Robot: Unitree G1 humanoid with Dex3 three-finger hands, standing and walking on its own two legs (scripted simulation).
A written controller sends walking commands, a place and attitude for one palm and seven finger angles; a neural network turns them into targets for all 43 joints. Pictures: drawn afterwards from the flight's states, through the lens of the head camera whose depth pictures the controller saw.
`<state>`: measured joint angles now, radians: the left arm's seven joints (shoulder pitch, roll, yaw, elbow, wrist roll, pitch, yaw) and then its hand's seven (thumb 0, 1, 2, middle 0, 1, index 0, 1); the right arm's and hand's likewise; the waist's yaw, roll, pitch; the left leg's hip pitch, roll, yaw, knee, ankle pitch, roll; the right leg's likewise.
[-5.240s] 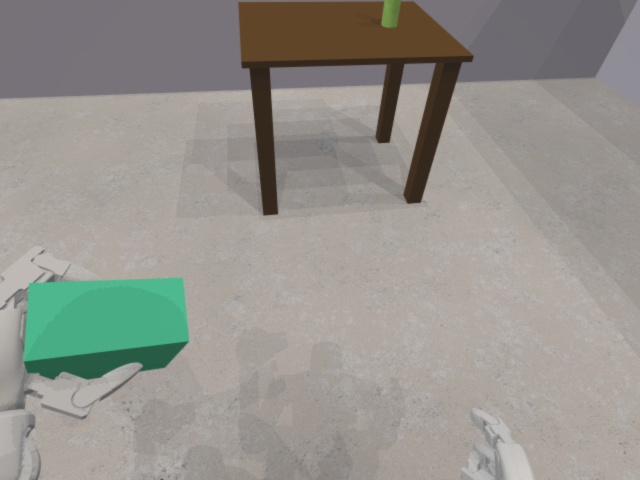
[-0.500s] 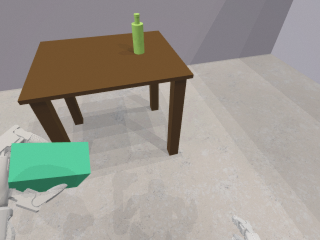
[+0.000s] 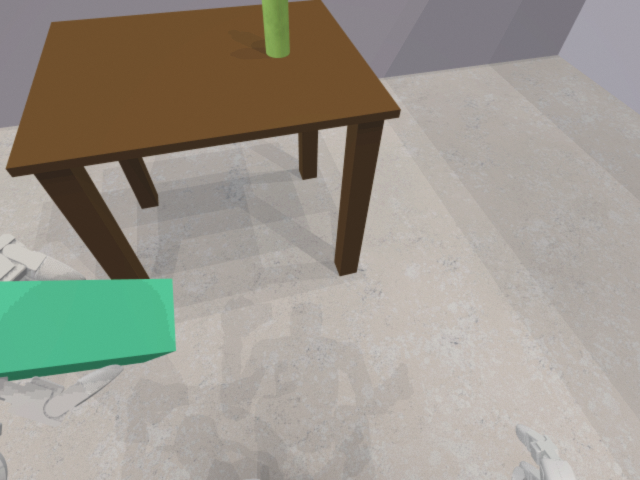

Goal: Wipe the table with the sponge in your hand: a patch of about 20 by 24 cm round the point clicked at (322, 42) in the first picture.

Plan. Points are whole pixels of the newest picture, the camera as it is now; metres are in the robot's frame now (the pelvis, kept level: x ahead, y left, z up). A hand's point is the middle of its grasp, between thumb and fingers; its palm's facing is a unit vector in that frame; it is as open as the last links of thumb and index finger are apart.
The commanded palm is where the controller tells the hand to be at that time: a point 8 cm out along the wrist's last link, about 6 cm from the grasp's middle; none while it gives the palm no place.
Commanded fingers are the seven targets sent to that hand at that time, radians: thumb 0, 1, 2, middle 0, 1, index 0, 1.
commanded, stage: take the last steps up to it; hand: left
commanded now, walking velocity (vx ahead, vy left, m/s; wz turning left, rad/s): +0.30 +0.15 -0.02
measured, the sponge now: (110, 328) +0.22 +0.21 +0.15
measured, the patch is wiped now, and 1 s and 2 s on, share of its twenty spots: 0.00 0.00 0.00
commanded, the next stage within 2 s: come to a stop and stand still in 1.96 s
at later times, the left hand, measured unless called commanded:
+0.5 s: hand (72, 241) +0.30 +0.27 +0.16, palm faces +0.39 -0.78 -0.49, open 10.6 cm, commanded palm +0.25 +0.30 +0.18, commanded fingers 0.00 0.10 1.30 -1.20 -1.60 -1.20 -1.60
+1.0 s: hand (73, 156) +0.43 +0.33 +0.17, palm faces +0.37 -0.82 -0.44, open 10.6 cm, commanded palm +0.36 +0.36 +0.18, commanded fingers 0.00 0.10 1.30 -1.20 -1.60 -1.20 -1.60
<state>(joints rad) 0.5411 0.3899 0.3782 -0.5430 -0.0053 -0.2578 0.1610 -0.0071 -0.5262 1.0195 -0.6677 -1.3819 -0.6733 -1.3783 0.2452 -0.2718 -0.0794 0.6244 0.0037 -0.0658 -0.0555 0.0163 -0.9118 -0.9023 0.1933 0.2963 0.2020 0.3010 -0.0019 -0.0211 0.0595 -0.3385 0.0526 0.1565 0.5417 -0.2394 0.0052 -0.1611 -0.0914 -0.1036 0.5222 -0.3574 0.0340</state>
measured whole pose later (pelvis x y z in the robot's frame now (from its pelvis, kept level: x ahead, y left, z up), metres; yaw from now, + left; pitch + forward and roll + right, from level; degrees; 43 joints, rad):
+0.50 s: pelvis +0.08 +0.03 -0.01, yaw -1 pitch +0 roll +0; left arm 0.46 0.38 0.36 -0.44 0.00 -0.18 0.14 -0.01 -0.53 1.02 -0.67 -1.38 -0.67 -1.38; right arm 0.22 -0.17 0.02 0.64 0.00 -0.09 -0.06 0.01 -0.90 -0.90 0.20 0.30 0.21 0.30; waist 0.02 0.05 0.02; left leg -0.24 0.03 0.18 0.61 -0.36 0.05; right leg -0.28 -0.03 -0.19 0.54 -0.25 -0.02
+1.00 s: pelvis +0.18 +0.09 -0.01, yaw -3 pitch +0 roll +1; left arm 0.42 0.40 0.39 -0.46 -0.01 -0.22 0.16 -0.01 -0.53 1.02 -0.67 -1.38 -0.67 -1.38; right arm 0.18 -0.15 -0.02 0.62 0.01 -0.07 -0.05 0.02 -0.91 -0.90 0.19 0.30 0.20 0.30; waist -0.01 -0.04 0.06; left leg -0.32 0.06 0.18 0.57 -0.25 0.02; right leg -0.41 -0.08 -0.07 1.14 -0.52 0.02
